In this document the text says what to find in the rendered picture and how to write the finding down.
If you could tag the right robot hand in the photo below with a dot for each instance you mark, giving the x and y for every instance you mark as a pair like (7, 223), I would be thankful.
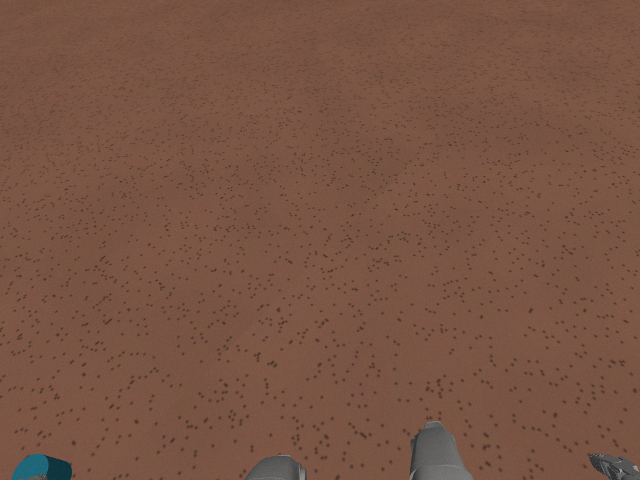
(615, 468)

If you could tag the mug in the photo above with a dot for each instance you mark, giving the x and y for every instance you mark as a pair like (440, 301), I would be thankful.
(36, 464)

